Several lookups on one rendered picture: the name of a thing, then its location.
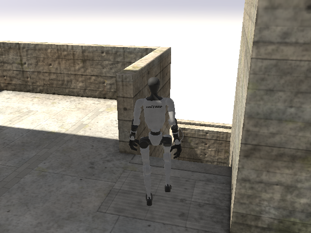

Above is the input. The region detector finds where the left robot shin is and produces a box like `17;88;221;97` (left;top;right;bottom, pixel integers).
143;166;151;199

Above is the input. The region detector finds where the right robot hand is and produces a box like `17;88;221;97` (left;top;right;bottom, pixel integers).
170;144;182;159

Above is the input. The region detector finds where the robot left upper arm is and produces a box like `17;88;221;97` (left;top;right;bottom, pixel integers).
133;99;144;125

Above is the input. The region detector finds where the left robot hand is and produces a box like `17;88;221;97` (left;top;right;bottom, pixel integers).
129;139;139;151

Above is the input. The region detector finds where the robot left forearm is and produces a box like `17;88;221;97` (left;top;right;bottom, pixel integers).
129;119;138;140

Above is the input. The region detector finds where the robot head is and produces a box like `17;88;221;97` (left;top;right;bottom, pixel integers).
146;77;163;101

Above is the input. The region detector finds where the robot right forearm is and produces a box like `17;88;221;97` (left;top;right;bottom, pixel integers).
171;118;181;145

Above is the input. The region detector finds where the robot right upper arm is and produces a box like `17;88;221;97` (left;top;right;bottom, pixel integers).
164;98;176;126

